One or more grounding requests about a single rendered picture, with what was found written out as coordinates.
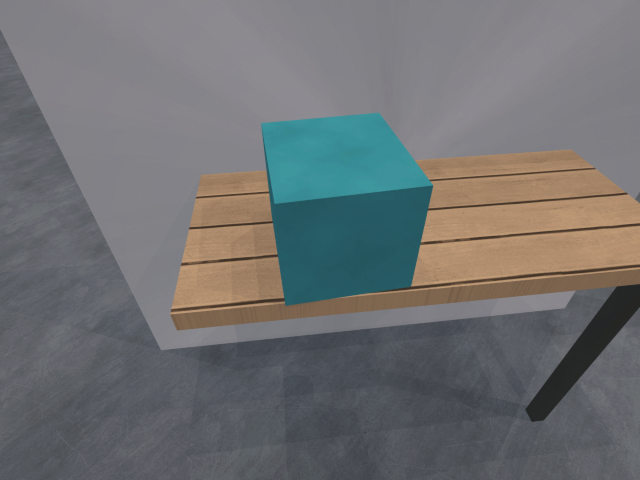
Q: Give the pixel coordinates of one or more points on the table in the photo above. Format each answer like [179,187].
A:
[497,226]

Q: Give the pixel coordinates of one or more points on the carton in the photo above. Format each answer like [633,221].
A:
[348,203]

